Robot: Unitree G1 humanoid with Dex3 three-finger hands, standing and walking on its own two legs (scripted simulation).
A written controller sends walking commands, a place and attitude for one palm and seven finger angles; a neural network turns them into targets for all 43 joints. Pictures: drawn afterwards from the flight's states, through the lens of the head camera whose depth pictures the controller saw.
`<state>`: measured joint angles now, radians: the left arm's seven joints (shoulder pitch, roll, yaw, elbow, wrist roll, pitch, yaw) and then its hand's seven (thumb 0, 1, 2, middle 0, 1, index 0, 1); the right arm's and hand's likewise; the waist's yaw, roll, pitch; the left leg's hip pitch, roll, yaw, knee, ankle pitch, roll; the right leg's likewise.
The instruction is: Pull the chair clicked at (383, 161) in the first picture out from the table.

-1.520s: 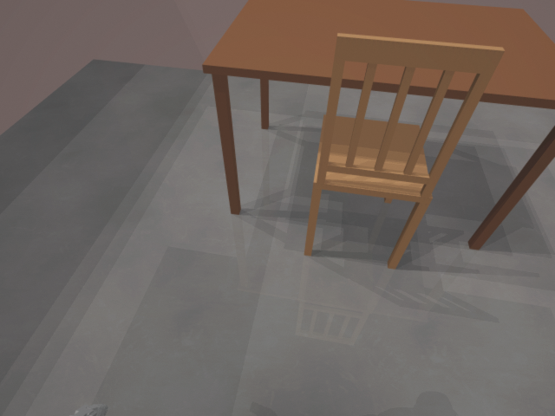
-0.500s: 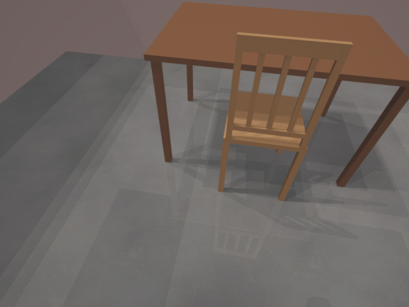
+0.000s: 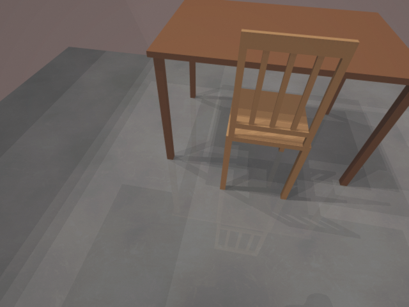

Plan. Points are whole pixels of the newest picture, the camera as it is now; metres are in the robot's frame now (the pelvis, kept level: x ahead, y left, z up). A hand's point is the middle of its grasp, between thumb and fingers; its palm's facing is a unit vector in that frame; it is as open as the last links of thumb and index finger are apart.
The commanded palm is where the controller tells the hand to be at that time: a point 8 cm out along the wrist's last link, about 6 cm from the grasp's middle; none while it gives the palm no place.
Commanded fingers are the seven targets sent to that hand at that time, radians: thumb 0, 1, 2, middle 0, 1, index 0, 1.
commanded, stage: walk to a spot facing it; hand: left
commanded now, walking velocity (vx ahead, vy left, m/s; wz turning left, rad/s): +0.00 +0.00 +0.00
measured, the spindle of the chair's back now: (281, 94) +0.89 -0.25 -0.08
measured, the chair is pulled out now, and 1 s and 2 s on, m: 0.00 0.00 0.00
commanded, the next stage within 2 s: none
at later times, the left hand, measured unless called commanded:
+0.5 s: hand out of the picture +0.05 +0.17 -0.18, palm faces -0.11 -0.96 -0.25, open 7.4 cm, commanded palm none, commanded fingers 0.00 0.90 0.90 -0.20 -0.30 -0.20 -0.30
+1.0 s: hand out of the picture +0.13 +0.20 -0.17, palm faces -0.39 -0.89 -0.23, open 7.4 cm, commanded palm none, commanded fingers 0.00 0.90 0.90 -0.20 -0.30 -0.20 -0.30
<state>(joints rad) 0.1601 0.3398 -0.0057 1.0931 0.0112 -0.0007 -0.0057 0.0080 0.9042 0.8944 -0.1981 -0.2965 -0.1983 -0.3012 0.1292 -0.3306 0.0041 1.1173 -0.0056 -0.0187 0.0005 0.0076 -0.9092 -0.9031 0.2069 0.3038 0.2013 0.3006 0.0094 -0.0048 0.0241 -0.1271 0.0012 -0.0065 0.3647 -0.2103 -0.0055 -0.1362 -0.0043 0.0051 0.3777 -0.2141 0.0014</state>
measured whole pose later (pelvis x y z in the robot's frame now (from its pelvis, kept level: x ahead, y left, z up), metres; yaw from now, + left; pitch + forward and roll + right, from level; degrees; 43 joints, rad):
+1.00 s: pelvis -0.04 +0.03 -0.01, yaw -28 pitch +0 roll -1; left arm 0.22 0.29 0.10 0.90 0.02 0.08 -0.04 0.01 0.91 0.90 -0.19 -0.30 -0.19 -0.30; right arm 0.21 -0.20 -0.03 0.89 -0.02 0.00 -0.03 0.01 -0.91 -0.90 0.21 0.30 0.20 0.30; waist 0.03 -0.04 0.04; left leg -0.16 0.06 0.09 0.48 -0.31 0.00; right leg -0.50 0.00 0.00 1.00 -0.39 0.06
